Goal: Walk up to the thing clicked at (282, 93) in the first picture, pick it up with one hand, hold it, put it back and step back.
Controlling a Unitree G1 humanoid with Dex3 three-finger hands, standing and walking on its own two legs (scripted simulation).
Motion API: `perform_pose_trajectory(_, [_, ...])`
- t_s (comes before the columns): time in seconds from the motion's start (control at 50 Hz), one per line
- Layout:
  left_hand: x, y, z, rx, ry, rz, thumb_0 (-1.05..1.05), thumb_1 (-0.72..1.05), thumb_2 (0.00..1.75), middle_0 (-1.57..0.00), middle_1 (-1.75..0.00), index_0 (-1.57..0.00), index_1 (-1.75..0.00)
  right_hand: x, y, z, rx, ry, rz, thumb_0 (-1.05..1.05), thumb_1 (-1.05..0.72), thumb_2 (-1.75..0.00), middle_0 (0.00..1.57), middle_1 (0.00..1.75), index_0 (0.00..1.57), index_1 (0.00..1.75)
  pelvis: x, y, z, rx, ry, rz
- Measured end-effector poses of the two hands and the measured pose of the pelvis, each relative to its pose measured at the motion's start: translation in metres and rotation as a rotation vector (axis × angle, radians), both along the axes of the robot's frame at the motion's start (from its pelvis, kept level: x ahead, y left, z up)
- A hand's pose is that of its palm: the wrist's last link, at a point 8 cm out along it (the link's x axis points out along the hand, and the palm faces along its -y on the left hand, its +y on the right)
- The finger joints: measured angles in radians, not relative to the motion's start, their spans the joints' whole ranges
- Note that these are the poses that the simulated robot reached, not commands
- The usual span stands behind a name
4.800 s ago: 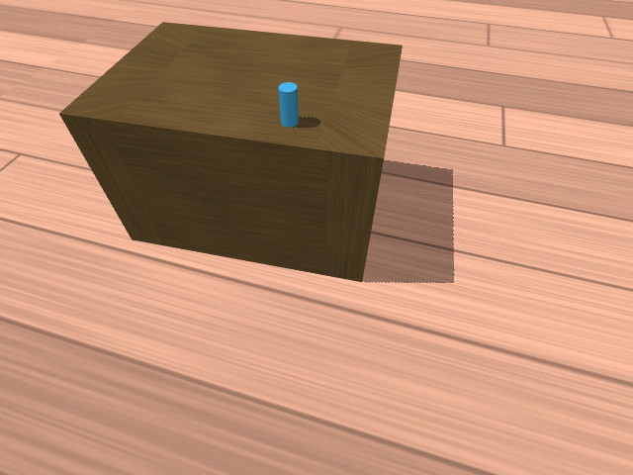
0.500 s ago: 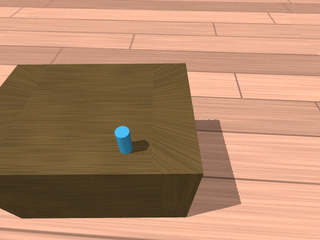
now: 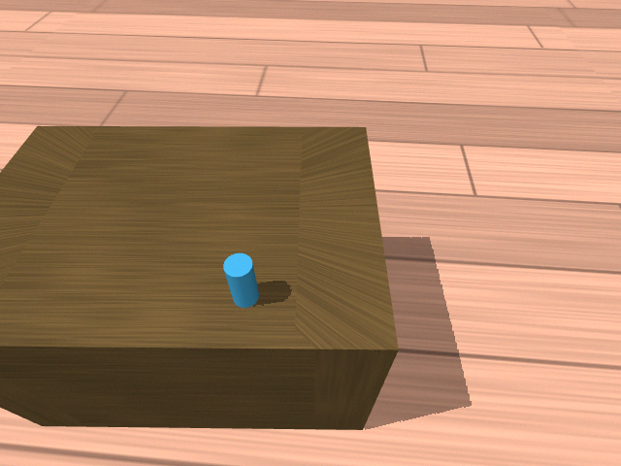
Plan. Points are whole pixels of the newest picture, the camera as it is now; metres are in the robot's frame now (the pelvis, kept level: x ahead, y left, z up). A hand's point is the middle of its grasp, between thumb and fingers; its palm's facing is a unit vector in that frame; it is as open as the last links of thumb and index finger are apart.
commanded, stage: stand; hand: left
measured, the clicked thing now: (242, 281) +0.44 +0.14 -0.13
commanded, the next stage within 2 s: rise first in 1.44 s
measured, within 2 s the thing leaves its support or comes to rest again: neither
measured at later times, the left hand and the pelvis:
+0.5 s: hand out of the picture +0.08 +0.25 -0.15, palm faces +0.00 -0.94 -0.35, open 7.4 cm; pelvis +0.00 +0.00 +0.00, yaw +0 degrees
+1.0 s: hand out of the picture +0.08 +0.25 -0.15, palm faces +0.00 -0.94 -0.35, open 7.4 cm; pelvis +0.00 +0.00 +0.00, yaw +0 degrees
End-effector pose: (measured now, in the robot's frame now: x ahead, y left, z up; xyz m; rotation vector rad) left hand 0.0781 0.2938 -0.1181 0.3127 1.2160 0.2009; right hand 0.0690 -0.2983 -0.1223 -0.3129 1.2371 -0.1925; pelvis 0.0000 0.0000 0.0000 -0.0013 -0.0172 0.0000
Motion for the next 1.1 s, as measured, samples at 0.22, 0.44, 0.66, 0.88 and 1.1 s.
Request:
perform_pose_trajectory(0.22, [0.001, 0.000, 0.000, 0.000, 0.002, 0.009, 0.00, 0.90, 0.90, -0.21, -0.30, -0.20, -0.30, 0.004, 0.000, 0.000, -0.001, -0.006, 0.009, 0.01, -0.91, -0.90, 0.21, 0.30, 0.20, 0.30, 0.002, -0.001, 0.000, -0.001, -0.002, 0.003])
perform_pose_trajectory(0.44, [-0.004, 0.002, 0.003, 0.009, 0.007, 0.018, 0.00, 0.90, 0.90, -0.21, -0.30, -0.20, -0.30, -0.002, 0.002, -0.003, 0.011, 0.010, 0.013, 0.01, -0.91, -0.90, 0.21, 0.30, 0.20, 0.30, 0.001, -0.002, 0.000, 0.000, -0.004, 0.007])
perform_pose_trajectory(0.66, [-0.010, 0.001, 0.001, 0.009, 0.024, 0.024, 0.00, 0.90, 0.90, -0.21, -0.30, -0.20, -0.30, -0.008, -0.001, -0.004, 0.008, 0.032, 0.012, 0.01, -0.91, -0.90, 0.21, 0.30, 0.20, 0.30, 0.002, -0.003, 0.000, 0.000, 0.000, 0.009])
perform_pose_trajectory(0.88, [-0.007, -0.001, 0.001, 0.006, 0.018, 0.021, 0.00, 0.90, 0.90, -0.21, -0.30, -0.20, -0.30, -0.005, -0.003, -0.003, 0.002, 0.024, 0.014, 0.01, -0.91, -0.90, 0.21, 0.30, 0.20, 0.30, 0.003, -0.004, 0.000, 0.000, -0.003, 0.008])
perform_pose_trajectory(1.1, [-0.006, -0.001, 0.001, 0.006, 0.015, 0.020, 0.00, 0.90, 0.90, -0.21, -0.30, -0.20, -0.30, -0.004, -0.003, -0.003, 0.001, 0.020, 0.020, 0.01, -0.91, -0.90, 0.21, 0.30, 0.20, 0.30, 0.003, -0.004, 0.000, 0.000, -0.001, 0.008])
